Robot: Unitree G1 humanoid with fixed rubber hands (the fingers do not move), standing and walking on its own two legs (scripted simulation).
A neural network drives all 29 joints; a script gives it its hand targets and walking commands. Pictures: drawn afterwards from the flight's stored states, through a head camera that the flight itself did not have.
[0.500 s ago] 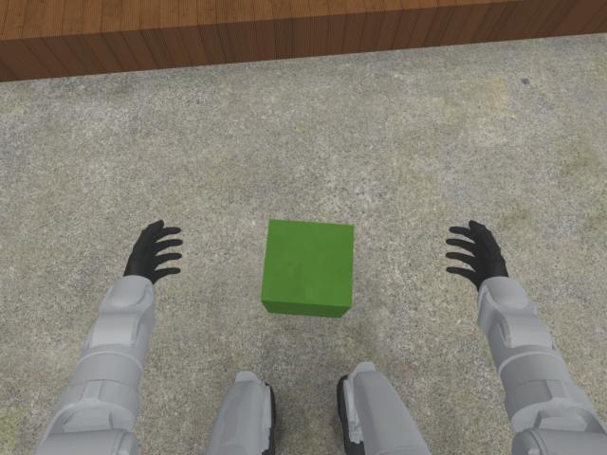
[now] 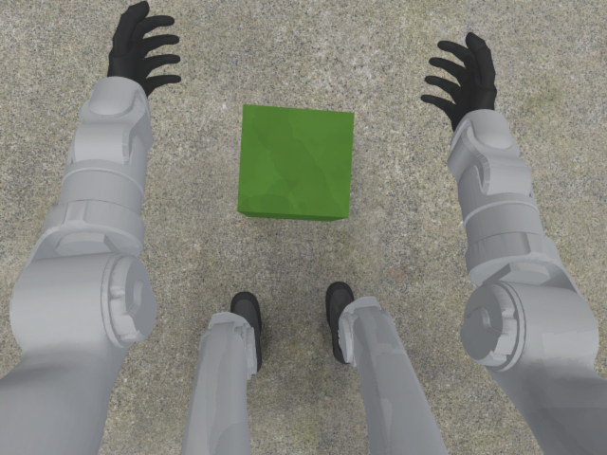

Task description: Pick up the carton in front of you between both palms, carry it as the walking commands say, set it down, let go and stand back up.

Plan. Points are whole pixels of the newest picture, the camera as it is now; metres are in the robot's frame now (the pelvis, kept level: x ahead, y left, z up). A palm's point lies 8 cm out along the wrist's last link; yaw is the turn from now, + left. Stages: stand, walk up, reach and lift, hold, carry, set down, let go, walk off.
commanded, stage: reach and lift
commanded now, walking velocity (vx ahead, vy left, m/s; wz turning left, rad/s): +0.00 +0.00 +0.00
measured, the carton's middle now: (293, 172) +0.50 -0.03 -0.51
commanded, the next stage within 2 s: none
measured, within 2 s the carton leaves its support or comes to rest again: leaves its support in 1.62 s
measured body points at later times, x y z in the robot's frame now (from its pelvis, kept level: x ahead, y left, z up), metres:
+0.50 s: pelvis -0.03 +0.00 -0.20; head +0.33 +0.00 +0.08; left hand +0.53 +0.16 -0.36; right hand +0.48 -0.23 -0.35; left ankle +0.08 +0.12 -0.60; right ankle +0.08 -0.13 -0.60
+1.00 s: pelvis -0.03 +0.00 -0.27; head +0.34 +0.00 -0.02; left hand +0.53 +0.15 -0.46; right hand +0.49 -0.21 -0.45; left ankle +0.08 +0.12 -0.60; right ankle +0.08 -0.13 -0.60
